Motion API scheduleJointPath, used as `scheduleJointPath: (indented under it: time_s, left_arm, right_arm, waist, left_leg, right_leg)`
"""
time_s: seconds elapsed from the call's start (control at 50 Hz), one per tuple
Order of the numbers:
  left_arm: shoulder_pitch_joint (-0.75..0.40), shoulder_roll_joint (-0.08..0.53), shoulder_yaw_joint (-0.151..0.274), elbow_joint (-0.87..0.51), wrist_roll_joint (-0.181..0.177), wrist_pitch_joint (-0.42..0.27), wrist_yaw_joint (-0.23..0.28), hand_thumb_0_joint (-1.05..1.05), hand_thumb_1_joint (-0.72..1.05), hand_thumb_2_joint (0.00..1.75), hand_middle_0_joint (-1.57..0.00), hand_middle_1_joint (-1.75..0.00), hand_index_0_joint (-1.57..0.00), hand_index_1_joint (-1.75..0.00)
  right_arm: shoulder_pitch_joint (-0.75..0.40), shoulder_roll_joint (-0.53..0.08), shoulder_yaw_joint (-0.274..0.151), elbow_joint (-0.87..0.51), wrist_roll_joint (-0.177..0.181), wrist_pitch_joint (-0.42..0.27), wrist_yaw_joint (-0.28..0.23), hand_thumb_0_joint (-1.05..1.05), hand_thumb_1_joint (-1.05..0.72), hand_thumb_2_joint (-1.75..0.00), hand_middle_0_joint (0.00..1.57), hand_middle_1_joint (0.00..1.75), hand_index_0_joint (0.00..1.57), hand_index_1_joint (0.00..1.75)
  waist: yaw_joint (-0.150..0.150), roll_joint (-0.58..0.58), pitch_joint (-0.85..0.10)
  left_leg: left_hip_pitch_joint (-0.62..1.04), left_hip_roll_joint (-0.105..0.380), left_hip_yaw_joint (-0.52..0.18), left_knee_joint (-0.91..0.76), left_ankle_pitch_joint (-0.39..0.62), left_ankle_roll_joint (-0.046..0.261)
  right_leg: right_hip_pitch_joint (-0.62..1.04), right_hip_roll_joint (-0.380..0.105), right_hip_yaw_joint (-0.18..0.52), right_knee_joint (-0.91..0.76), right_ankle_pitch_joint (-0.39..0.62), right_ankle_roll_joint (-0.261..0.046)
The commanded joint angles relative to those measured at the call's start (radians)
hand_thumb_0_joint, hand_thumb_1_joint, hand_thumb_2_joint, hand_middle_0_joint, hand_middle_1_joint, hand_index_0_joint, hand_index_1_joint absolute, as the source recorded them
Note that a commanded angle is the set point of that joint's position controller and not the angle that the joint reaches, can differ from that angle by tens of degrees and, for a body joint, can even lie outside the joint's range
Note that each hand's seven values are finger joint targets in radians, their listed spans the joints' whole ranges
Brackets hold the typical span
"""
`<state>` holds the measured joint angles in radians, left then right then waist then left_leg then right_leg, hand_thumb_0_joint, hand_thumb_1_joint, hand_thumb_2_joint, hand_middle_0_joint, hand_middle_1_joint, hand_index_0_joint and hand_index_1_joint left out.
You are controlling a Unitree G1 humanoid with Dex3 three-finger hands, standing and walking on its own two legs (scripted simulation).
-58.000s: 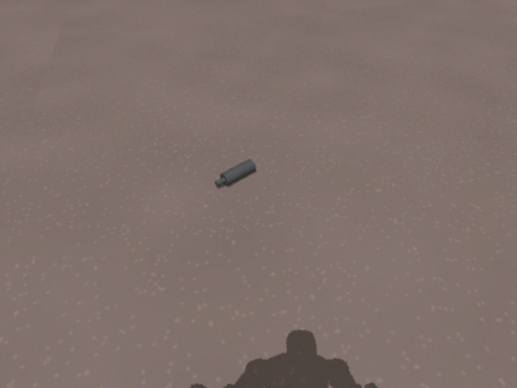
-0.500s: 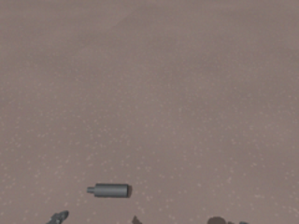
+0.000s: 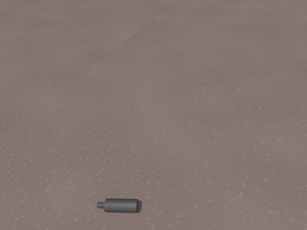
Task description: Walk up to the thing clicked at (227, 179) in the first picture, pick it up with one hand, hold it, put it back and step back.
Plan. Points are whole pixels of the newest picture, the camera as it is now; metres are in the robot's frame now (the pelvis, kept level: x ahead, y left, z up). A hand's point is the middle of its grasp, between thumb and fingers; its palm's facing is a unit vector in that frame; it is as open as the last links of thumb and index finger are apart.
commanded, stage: stand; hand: left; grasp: from above
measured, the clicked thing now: (117, 205) +0.49 +0.26 -0.74
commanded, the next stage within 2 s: step back in 1.78 s
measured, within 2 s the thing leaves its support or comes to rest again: neither
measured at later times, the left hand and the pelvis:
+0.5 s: hand out of the picture +0.06 +0.22 -0.16, palm faces +0.01 -0.94 -0.33, open 7.4 cm; pelvis +0.00 -0.02 +0.00, yaw +0 degrees
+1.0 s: hand out of the picture +0.10 +0.23 -0.15, palm faces +0.01 -0.94 -0.34, open 7.4 cm; pelvis +0.02 -0.02 +0.01, yaw +0 degrees
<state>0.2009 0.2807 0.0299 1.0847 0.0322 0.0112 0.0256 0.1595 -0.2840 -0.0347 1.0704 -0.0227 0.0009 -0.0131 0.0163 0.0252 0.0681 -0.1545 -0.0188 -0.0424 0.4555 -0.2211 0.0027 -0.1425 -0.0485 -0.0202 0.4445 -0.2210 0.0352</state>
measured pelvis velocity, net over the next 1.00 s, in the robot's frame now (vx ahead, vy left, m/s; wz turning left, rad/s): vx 0.02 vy -0.02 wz -0.01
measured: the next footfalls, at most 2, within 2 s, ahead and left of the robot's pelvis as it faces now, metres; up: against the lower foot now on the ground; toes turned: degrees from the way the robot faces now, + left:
none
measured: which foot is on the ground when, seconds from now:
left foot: down 0.00-1.00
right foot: down 0.00-1.00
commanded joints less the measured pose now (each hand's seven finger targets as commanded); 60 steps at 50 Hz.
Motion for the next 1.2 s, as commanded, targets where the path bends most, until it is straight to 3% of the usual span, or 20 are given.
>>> scheduleJointPath:
  time_s: [0.0, 0.24, 0.3, 0.34, 0.36, 0.42, 0.52, 0.58, 0.72, 0.76, 0.84, 0.94, 0.98, 1.06, 1.12, 1.18]
  left_arm:
    - [-0.037, 0.193, 0.035, -0.036, 0.000, -0.030, 0.017, 0.00, 0.90, 0.90, -0.20, -0.30, -0.20, -0.30]
    - [-0.075, 0.223, 0.038, -0.005, -0.005, -0.034, 0.014, 0.00, 0.90, 0.90, -0.20, -0.30, -0.20, -0.30]
    - [-0.085, 0.237, 0.039, -0.004, -0.006, -0.030, 0.010, 0.00, 0.90, 0.90, -0.20, -0.30, -0.20, -0.30]
    - [-0.088, 0.232, 0.039, -0.002, -0.006, -0.027, 0.006, 0.00, 0.90, 0.90, -0.20, -0.30, -0.20, -0.30]
    - [-0.084, 0.232, 0.039, -0.004, -0.006, -0.029, 0.006, 0.00, 0.90, 0.90, -0.20, -0.30, -0.20, -0.30]
    - [-0.099, 0.239, 0.039, 0.002, -0.007, -0.030, 0.006, 0.00, 0.90, 0.90, -0.20, -0.30, -0.20, -0.30]
    - [-0.108, 0.236, 0.041, 0.002, -0.012, -0.034, 0.003, 0.00, 0.90, 0.90, -0.20, -0.30, -0.20, -0.30]
    - [-0.113, 0.238, 0.040, 0.006, -0.013, -0.033, 0.002, 0.00, 0.90, 0.90, -0.20, -0.30, -0.20, -0.30]
    - [-0.115, 0.231, 0.038, 0.012, -0.017, -0.033, -0.001, 0.00, 0.90, 0.90, -0.20, -0.30, -0.20, -0.30]
    - [-0.123, 0.232, 0.039, 0.007, -0.018, -0.034, -0.001, 0.00, 0.90, 0.90, -0.20, -0.30, -0.20, -0.30]
    - [-0.124, 0.231, 0.037, 0.005, -0.019, -0.033, -0.001, 0.00, 0.90, 0.90, -0.20, -0.30, -0.20, -0.30]
    - [-0.138, 0.232, 0.036, 0.008, -0.018, -0.030, -0.003, 0.00, 0.90, 0.90, -0.20, -0.30, -0.20, -0.30]
    - [-0.132, 0.232, 0.036, 0.006, -0.017, -0.032, -0.002, 0.00, 0.90, 0.90, -0.20, -0.30, -0.20, -0.30]
    - [-0.143, 0.246, 0.038, 0.007, -0.017, -0.033, -0.004, 0.00, 0.90, 0.90, -0.20, -0.30, -0.20, -0.30]
    - [-0.141, 0.244, 0.035, 0.000, -0.016, -0.037, -0.004, 0.00, 0.90, 0.90, -0.20, -0.30, -0.20, -0.30]
    - [-0.146, 0.246, 0.035, 0.002, -0.017, -0.037, -0.005, 0.00, 0.90, 0.90, -0.20, -0.30, -0.20, -0.30]
  right_arm:
    - [-0.042, -0.189, -0.037, -0.041, -0.001, -0.019, -0.015, 0.00, -0.90, -0.90, 0.20, 0.30, 0.20, 0.30]
    - [-0.050, -0.202, -0.029, -0.007, 0.000, -0.013, -0.009, 0.00, -0.90, -0.90, 0.20, 0.30, 0.20, 0.30]
    - [-0.041, -0.202, -0.024, 0.000, 0.000, -0.011, -0.007, 0.00, -0.90, -0.90, 0.20, 0.30, 0.20, 0.30]
    - [-0.036, -0.210, -0.022, 0.003, -0.001, -0.011, -0.007, 0.00, -0.90, -0.90, 0.20, 0.30, 0.20, 0.30]
    - [-0.052, -0.213, -0.023, -0.002, -0.001, -0.014, -0.007, 0.00, -0.90, -0.90, 0.20, 0.30, 0.20, 0.30]
    - [-0.046, -0.208, -0.021, 0.002, 0.001, -0.012, -0.007, 0.00, -0.90, -0.90, 0.20, 0.30, 0.20, 0.30]
    - [-0.042, -0.214, -0.015, 0.008, -0.001, -0.018, -0.008, 0.00, -0.90, -0.90, 0.20, 0.30, 0.20, 0.30]
    - [-0.043, -0.217, -0.013, 0.010, 0.001, -0.019, -0.009, 0.00, -0.90, -0.90, 0.20, 0.30, 0.20, 0.30]
    - [-0.045, -0.227, -0.008, 0.017, 0.004, -0.024, -0.012, 0.00, -0.90, -0.90, 0.20, 0.30, 0.20, 0.30]
    - [-0.051, -0.238, -0.012, 0.012, 0.004, -0.026, -0.014, 0.00, -0.90, -0.90, 0.20, 0.30, 0.20, 0.30]
    - [-0.058, -0.239, -0.010, 0.014, 0.004, -0.027, -0.016, 0.00, -0.90, -0.90, 0.20, 0.30, 0.20, 0.30]
    - [-0.070, -0.240, -0.008, 0.016, 0.003, -0.025, -0.015, 0.00, -0.90, -0.90, 0.20, 0.30, 0.20, 0.30]
    - [-0.081, -0.246, -0.011, 0.014, 0.005, -0.026, -0.013, 0.00, -0.90, -0.90, 0.20, 0.30, 0.20, 0.30]
    - [-0.079, -0.236, -0.007, 0.014, 0.005, -0.027, -0.010, 0.00, -0.90, -0.90, 0.20, 0.30, 0.20, 0.30]
    - [-0.090, -0.243, -0.011, 0.010, 0.005, -0.026, -0.009, 0.00, -0.90, -0.90, 0.20, 0.30, 0.20, 0.30]
    - [-0.092, -0.243, -0.009, 0.010, 0.006, -0.024, -0.007, 0.00, -0.90, -0.90, 0.20, 0.30, 0.20, 0.30]
  waist:
    - [-0.004, -0.031, -0.026]
    - [-0.006, -0.034, -0.019]
    - [-0.008, -0.027, 0.021]
    - [-0.009, -0.011, 0.017]
    - [0.000, -0.013, -0.018]
    - [-0.006, -0.042, -0.011]
    - [-0.005, -0.018, -0.040]
    - [-0.006, -0.023, -0.036]
    - [-0.007, -0.015, -0.065]
    - [-0.008, -0.021, -0.090]
    - [-0.008, -0.027, -0.111]
    - [-0.010, -0.026, -0.066]
    - [-0.005, -0.021, -0.084]
    - [-0.012, -0.035, -0.064]
    - [-0.011, -0.027, -0.080]
    - [-0.013, -0.017, -0.069]
  left_leg:
    - [-0.002, 0.100, -0.102, -0.134, 0.016, 0.024]
    - [0.006, 0.104, -0.084, -0.139, 0.033, 0.019]
    - [-0.032, 0.095, -0.084, -0.160, -0.032, 0.012]
    - [-0.048, 0.104, -0.092, -0.173, -0.052, 0.014]
    - [-0.017, 0.106, -0.086, -0.160, -0.001, 0.016]
    - [-0.020, 0.103, -0.081, -0.146, 0.006, 0.017]
    - [-0.003, 0.114, -0.080, -0.151, 0.070, 0.017]
    - [0.002, 0.117, -0.080, -0.156, 0.078, 0.016]
    - [0.025, 0.127, -0.077, -0.162, 0.157, 0.015]
    - [0.049, 0.132, -0.072, -0.149, 0.233, 0.015]
    - [0.073, 0.136, -0.065, -0.141, 0.287, 0.016]
    - [0.038, 0.133, -0.067, -0.167, 0.200, 0.013]
    - [0.052, 0.136, -0.070, -0.157, 0.229, 0.016]
    - [0.049, 0.133, -0.070, -0.175, 0.187, 0.010]
    - [0.065, 0.136, -0.068, -0.162, 0.210, 0.014]
    - [0.042, 0.134, -0.068, -0.168, 0.168, 0.015]
  right_leg:
    - [-0.002, -0.061, 0.067, -0.123, 0.017, -0.037]
    - [0.013, -0.073, 0.089, -0.180, -0.018, -0.039]
    - [-0.006, -0.067, 0.093, -0.188, -0.094, -0.038]
    - [0.007, -0.059, 0.081, -0.172, -0.069, -0.039]
    - [0.022, -0.069, 0.087, -0.172, -0.041, -0.044]
    - [0.010, -0.074, 0.100, -0.194, -0.077, -0.043]
    - [0.041, -0.072, 0.088, -0.176, 0.036, -0.044]
    - [0.040, -0.072, 0.088, -0.174, 0.032, -0.045]
    - [0.071, -0.072, 0.076, -0.160, 0.132, -0.042]
    - [0.086, -0.078, 0.075, -0.148, 0.208, -0.044]
    - [0.094, -0.080, 0.069, -0.139, 0.254, -0.043]
    - [0.074, -0.074, 0.070, -0.159, 0.161, -0.039]
    - [0.083, -0.077, 0.068, -0.157, 0.189, -0.041]
    - [0.061, -0.076, 0.071, -0.164, 0.139, -0.042]
    - [0.064, -0.080, 0.072, -0.168, 0.167, -0.043]
    - [0.070, -0.080, 0.076, -0.174, 0.142, -0.044]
